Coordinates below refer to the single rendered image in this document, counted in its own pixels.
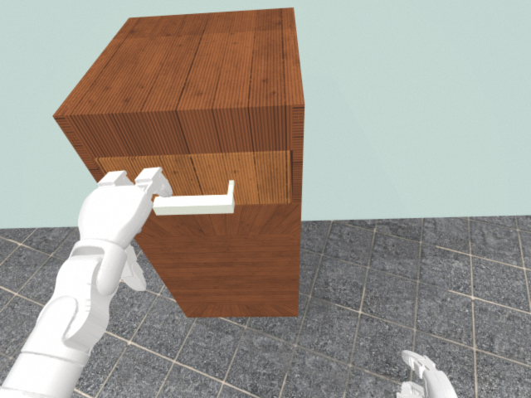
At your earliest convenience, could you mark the drawer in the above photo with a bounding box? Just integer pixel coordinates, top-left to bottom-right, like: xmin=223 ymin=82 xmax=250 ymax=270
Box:
xmin=94 ymin=150 xmax=290 ymax=205

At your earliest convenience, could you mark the handle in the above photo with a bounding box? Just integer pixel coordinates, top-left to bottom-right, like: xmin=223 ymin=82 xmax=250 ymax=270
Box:
xmin=153 ymin=180 xmax=235 ymax=216

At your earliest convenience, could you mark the robot right hand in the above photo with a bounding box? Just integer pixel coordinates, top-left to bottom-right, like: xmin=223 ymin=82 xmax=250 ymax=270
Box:
xmin=396 ymin=350 xmax=458 ymax=398

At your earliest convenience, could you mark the left robot forearm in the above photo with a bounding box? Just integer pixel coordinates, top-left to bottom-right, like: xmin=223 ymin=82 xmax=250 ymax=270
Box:
xmin=0 ymin=238 xmax=127 ymax=398

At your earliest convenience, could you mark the robot left hand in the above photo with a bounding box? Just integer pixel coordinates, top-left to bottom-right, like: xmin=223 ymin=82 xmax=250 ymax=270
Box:
xmin=78 ymin=167 xmax=173 ymax=291

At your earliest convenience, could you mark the cabinet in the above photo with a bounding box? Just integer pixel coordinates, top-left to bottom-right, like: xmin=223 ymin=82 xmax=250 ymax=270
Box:
xmin=53 ymin=7 xmax=304 ymax=318

